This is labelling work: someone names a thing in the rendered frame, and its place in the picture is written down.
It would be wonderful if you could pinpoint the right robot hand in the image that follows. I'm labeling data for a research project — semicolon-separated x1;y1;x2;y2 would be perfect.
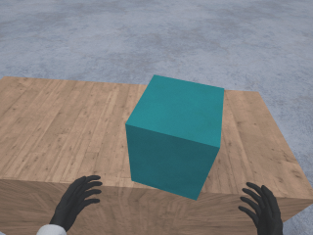
238;182;284;235

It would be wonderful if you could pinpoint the left robot hand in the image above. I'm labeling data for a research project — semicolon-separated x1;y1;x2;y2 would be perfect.
49;175;103;232

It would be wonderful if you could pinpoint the pedestal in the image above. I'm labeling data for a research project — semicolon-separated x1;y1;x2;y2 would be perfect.
0;76;313;235

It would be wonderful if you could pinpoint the left robot forearm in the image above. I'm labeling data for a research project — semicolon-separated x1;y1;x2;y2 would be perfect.
36;224;67;235

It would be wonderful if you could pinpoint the carton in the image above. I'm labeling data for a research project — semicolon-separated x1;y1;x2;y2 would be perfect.
125;74;225;201

